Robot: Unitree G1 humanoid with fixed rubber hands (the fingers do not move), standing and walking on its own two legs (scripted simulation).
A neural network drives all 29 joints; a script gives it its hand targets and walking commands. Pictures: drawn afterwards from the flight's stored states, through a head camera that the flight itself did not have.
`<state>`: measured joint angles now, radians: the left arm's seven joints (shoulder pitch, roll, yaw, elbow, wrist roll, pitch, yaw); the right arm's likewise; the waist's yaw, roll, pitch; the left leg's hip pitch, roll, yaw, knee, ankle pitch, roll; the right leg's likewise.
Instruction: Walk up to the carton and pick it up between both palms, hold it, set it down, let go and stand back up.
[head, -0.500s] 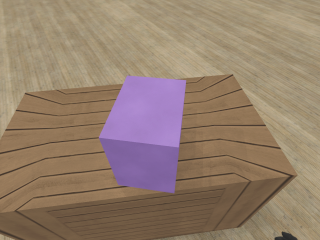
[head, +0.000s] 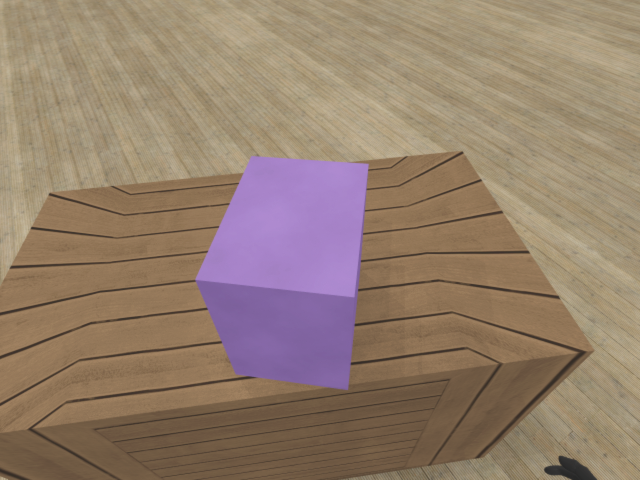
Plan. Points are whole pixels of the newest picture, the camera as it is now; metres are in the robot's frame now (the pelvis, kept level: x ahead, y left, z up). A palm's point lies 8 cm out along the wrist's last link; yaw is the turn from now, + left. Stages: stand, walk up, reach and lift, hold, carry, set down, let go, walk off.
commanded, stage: walk up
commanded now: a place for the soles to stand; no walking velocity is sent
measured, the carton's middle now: (299, 273) +0.43 +0.06 +0.00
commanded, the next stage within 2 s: stand in 0.08 s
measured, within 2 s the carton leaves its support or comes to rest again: neither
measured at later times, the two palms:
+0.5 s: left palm (115, 457) +0.18 +0.28 -0.06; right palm out of the picture +0.13 -0.27 -0.09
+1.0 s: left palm out of the picture +0.14 +0.29 -0.01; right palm out of the picture +0.12 -0.20 -0.05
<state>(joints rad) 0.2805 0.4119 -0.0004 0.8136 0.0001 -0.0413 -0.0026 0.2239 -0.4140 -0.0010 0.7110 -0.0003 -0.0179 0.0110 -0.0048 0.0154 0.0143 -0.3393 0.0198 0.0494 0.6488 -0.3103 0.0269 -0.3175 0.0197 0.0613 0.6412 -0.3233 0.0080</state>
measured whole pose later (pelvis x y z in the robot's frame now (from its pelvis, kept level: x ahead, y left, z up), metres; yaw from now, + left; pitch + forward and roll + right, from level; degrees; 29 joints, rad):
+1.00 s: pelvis -0.04 +0.01 +0.01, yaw +0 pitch -6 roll -1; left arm 0.17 0.40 0.00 0.41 -0.02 0.14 -0.03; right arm 0.25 -0.11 -0.06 0.59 -0.05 -0.21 -0.04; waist 0.03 0.02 0.06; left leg -0.21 0.02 0.05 0.51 -0.20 0.02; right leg -0.17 0.02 0.06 0.48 -0.20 0.02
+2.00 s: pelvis -0.03 +0.02 +0.02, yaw +1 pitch -4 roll -2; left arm 0.26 0.39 -0.01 0.17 -0.23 -0.12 -0.12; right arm 0.26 0.02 0.01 0.19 0.05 -0.14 -0.20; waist 0.07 0.03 0.06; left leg -0.09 0.00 0.05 0.48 -0.32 0.05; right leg -0.11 0.03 0.05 0.37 -0.18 0.02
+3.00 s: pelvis -0.02 +0.02 +0.02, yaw +1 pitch -4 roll -2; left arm -0.57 0.39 -0.01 0.63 -0.25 0.18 -0.10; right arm -0.41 -0.03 -0.01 0.40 0.13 0.18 -0.26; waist -0.04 0.02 0.09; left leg -0.09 0.00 0.05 0.48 -0.32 0.05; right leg -0.11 0.03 0.05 0.37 -0.18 0.02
